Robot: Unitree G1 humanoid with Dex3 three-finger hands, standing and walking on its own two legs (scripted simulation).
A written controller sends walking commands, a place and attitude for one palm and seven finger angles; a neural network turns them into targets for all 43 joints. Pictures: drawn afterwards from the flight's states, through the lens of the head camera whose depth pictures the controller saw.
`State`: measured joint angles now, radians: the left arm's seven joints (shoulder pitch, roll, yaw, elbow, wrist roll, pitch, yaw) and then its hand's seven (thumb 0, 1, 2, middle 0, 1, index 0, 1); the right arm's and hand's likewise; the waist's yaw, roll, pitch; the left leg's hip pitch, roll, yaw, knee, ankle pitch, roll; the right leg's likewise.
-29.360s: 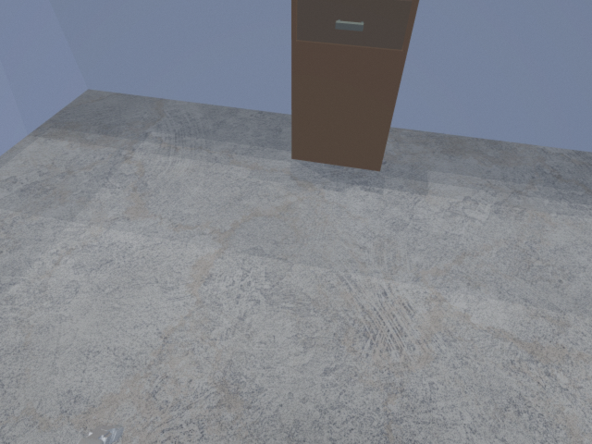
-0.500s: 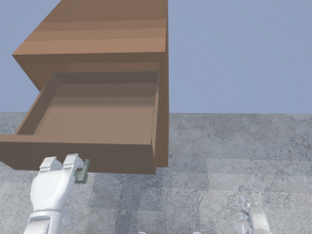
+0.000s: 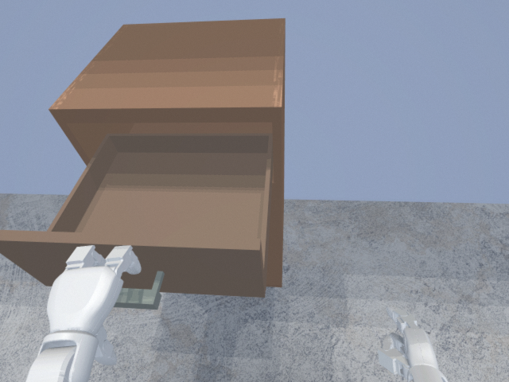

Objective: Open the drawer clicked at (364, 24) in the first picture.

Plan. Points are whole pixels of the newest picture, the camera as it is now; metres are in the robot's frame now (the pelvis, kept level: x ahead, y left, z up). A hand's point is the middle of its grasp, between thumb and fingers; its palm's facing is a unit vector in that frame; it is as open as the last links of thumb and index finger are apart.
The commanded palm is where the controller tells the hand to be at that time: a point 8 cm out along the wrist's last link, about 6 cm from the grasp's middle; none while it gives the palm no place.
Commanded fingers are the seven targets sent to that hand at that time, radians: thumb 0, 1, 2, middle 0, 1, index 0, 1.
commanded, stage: lift the hand off the handle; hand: left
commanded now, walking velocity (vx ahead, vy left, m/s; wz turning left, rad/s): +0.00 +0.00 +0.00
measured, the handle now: (129, 286) +0.25 +0.26 -0.01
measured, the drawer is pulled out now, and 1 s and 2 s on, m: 0.30 0.30 0.30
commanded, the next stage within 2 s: draw the hand back to the body in 0.74 s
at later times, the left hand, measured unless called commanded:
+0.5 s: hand (88, 253) +0.24 +0.26 +0.13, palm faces +0.14 -0.05 -0.99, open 13.7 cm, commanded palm +0.19 +0.25 +0.17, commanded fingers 0.00 -0.50 0.30 -0.30 -1.20 -0.30 -1.20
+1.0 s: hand (75, 272) +0.20 +0.25 +0.14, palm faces +0.08 -0.07 -0.99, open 13.8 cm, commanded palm +0.18 +0.26 +0.19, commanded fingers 0.00 -0.50 0.30 -0.30 -1.20 -0.30 -1.20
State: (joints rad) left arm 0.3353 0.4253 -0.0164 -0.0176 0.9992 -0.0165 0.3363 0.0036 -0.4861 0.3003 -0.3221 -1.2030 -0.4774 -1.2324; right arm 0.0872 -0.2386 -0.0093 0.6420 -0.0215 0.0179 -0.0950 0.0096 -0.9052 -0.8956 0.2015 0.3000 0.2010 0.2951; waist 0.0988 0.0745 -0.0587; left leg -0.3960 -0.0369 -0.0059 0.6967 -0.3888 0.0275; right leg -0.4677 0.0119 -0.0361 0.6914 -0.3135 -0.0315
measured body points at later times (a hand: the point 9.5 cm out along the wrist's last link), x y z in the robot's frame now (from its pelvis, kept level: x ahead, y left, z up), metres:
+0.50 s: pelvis +0.01 +0.01 +0.02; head +0.02 -0.04 +0.47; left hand +0.22 +0.26 +0.18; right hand +0.25 -0.18 -0.08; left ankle -0.02 +0.10 -0.72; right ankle +0.02 -0.10 -0.72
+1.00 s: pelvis +0.01 +0.00 +0.02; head +0.01 -0.04 +0.47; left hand +0.19 +0.26 +0.19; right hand +0.24 -0.20 -0.07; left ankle -0.02 +0.10 -0.72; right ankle +0.02 -0.10 -0.72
